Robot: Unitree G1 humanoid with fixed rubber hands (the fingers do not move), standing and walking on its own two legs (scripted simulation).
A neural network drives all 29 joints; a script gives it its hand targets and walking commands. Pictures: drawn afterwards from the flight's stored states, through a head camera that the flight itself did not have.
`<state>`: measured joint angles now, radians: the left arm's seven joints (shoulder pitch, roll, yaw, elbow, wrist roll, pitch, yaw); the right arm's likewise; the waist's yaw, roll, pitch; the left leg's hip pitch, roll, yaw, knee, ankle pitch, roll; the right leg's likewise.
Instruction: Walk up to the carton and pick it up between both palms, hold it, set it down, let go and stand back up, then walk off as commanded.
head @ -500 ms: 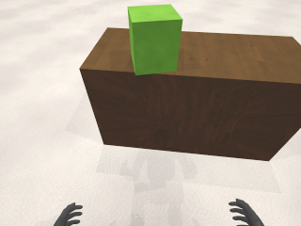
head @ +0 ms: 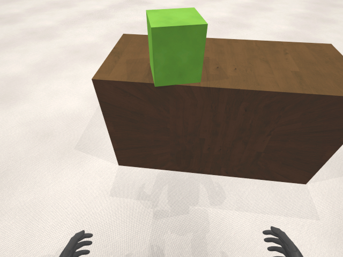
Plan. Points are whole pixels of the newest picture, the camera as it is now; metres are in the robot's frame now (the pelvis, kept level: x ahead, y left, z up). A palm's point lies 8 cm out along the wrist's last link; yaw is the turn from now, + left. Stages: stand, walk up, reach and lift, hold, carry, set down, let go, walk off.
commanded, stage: stand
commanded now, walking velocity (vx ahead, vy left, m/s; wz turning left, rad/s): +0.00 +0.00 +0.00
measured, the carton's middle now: (174, 47) +0.94 -0.03 +0.07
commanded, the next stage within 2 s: walk up in 1.56 s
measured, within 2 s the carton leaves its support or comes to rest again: neither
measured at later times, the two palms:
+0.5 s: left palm out of the picture +0.15 +0.25 -0.07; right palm out of the picture +0.13 -0.27 -0.07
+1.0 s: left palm out of the picture +0.14 +0.26 -0.07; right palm out of the picture +0.12 -0.27 -0.07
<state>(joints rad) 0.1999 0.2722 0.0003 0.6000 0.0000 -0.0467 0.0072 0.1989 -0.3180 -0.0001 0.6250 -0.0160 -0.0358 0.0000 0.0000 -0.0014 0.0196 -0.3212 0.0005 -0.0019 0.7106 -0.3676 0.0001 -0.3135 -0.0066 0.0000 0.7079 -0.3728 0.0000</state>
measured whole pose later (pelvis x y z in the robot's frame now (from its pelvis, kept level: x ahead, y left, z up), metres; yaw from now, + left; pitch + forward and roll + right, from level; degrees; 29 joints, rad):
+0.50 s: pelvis -0.01 +0.00 +0.00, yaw +0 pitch -2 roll +0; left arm 0.20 0.28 0.00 0.60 0.00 -0.05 0.01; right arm 0.20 -0.33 0.00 0.66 -0.02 -0.04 0.00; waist 0.00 0.00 0.02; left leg -0.32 0.00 0.00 0.71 -0.35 0.00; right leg -0.31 -0.01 0.00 0.71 -0.36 0.00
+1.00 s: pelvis -0.02 +0.00 +0.00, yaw +0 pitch -3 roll +0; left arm 0.20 0.29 0.00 0.60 0.00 -0.05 0.01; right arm 0.20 -0.33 0.00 0.69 -0.02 -0.04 0.00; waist 0.00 0.00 0.03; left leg -0.32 0.00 0.00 0.71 -0.34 0.00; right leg -0.31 -0.01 0.00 0.71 -0.35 0.00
